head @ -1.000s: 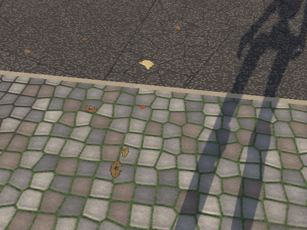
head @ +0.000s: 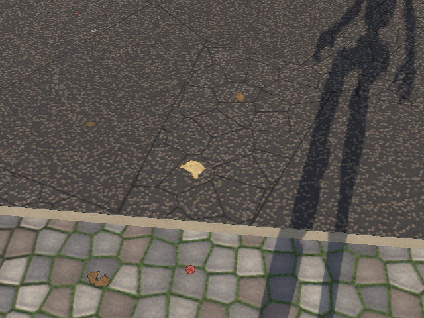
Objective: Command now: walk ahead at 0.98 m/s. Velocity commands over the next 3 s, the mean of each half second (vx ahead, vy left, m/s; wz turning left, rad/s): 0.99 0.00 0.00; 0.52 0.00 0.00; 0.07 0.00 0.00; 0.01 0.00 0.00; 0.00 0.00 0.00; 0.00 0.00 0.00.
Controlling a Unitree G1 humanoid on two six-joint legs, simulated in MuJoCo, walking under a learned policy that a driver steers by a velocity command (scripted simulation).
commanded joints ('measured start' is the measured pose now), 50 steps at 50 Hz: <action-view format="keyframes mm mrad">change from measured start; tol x32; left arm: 1 -118 60 2 -80 -6 -9 -9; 35 531 24 25 189 -99 -55 70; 50 -23 80 39 75 -25 15 10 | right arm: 1 -62 -83 -7 -77 20 -42 6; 13 95 5 29 -77 16 -3 -21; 28 -566 -64 57 -295 -3 17 44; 34 166 -299 -44 -30 -50 -12 -16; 50 -164 -116 -8 -13 1 -28 -36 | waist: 1 29 3 188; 14 193 -88 -408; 24 5 18 178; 35 -52 309 -394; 50 21 82 48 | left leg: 1 -232 215 -181 -350 145 83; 10 292 327 -77 101 1357 4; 12 -5 278 -55 687 987 18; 13 -510 81 -103 1138 -98 -28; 14 -639 68 -211 1210 -137 4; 29 -357 183 17 202 548 -19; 33 233 104 -42 288 487 66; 35 650 593 -623 273 1190 291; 42 -220 401 -285 -29 846 191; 50 -312 250 -131 119 -22 29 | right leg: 1 48 -15 -62 -257 210 15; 11 644 199 -145 -640 25 -108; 13 1303 -281 578 -621 -359 -309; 19 627 -82 277 -968 -221 -155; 28 499 -6 -16 -1184 328 -108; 32 616 -7 -111 -569 1019 -19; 33 522 22 -98 -279 885 -2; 35 80 256 66 541 -512 40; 50 448 85 6 -594 667 5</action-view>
